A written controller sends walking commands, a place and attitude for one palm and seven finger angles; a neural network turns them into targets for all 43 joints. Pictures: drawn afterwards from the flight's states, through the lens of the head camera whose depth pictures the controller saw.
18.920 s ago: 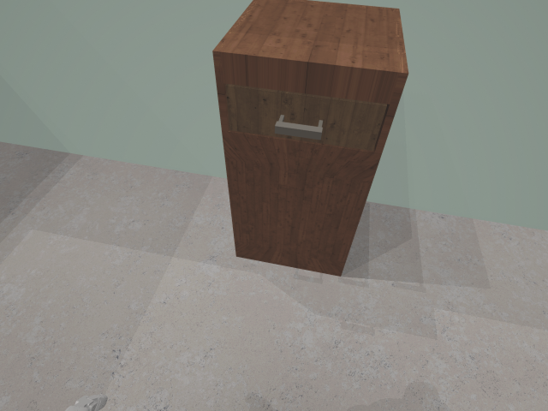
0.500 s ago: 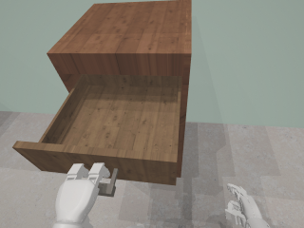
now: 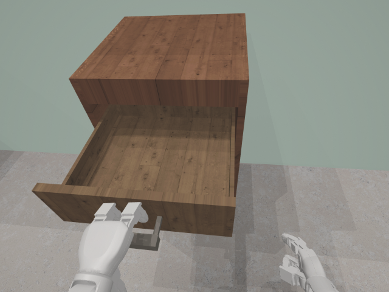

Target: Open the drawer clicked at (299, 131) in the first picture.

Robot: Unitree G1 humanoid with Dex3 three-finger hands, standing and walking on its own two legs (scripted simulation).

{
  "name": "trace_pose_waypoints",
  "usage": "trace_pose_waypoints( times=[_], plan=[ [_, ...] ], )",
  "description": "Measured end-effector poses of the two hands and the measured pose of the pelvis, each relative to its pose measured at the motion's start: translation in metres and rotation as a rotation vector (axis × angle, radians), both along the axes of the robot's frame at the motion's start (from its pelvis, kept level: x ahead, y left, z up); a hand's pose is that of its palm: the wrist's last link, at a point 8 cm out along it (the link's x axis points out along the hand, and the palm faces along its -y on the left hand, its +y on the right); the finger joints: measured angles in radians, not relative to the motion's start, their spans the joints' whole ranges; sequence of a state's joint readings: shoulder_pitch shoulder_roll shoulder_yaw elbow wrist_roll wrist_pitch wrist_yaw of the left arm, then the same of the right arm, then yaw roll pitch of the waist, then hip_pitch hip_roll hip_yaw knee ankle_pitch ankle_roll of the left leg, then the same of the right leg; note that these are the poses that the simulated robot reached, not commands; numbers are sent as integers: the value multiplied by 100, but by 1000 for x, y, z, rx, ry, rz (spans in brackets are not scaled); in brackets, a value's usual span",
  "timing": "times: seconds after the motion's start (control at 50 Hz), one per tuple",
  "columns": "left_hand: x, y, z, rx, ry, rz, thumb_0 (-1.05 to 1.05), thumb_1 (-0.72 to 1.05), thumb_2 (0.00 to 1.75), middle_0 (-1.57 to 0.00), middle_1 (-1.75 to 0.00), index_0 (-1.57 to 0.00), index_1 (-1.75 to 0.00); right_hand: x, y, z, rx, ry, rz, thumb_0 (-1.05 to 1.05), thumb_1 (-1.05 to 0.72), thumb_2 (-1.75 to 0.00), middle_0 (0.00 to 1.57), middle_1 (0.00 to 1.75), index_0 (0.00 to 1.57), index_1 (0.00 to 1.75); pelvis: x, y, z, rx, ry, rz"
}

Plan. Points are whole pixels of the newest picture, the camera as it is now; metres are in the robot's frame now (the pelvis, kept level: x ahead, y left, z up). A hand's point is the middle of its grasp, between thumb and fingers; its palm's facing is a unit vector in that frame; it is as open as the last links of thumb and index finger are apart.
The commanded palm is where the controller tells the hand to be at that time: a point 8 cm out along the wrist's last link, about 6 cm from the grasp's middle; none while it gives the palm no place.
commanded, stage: lift the hand off the handle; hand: left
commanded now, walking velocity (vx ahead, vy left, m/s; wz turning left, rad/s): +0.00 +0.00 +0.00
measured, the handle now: (131, 229) +0.24 +0.16 +0.01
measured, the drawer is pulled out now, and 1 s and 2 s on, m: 0.29 0.29 0.29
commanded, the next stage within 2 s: draw the hand back to the body in 0.96 s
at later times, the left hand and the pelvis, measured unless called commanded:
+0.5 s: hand (108, 228) +0.20 +0.17 +0.10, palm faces +0.12 -0.21 -0.97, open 13.5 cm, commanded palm +0.17 +0.17 +0.17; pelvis +0.01 +0.02 +0.01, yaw +0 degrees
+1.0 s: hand (101, 205) +0.21 +0.17 +0.16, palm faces +0.17 -0.23 -0.96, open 13.9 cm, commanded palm +0.17 +0.17 +0.21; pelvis +0.00 +0.01 +0.03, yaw -1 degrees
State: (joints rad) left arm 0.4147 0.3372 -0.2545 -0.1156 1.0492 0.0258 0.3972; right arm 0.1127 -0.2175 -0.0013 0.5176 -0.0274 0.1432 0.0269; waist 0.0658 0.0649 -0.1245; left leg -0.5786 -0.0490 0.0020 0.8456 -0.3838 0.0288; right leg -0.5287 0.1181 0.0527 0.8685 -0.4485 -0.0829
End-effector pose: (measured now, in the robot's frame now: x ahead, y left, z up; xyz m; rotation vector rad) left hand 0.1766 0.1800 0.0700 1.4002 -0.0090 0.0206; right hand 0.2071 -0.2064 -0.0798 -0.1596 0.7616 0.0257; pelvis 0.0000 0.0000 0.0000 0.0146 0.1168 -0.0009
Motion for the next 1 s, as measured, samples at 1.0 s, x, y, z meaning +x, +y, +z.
trace_pose_waypoints(
  times=[1.0],
  plan=[
    [8,-2,138,-62,-160,-25,0,-50,30,-32,-120,-32,-120,24,29,43,92,-58,84,2,-91,-90,20,30,20,30,3,15,29,-10,-146,-18]
  ],
)
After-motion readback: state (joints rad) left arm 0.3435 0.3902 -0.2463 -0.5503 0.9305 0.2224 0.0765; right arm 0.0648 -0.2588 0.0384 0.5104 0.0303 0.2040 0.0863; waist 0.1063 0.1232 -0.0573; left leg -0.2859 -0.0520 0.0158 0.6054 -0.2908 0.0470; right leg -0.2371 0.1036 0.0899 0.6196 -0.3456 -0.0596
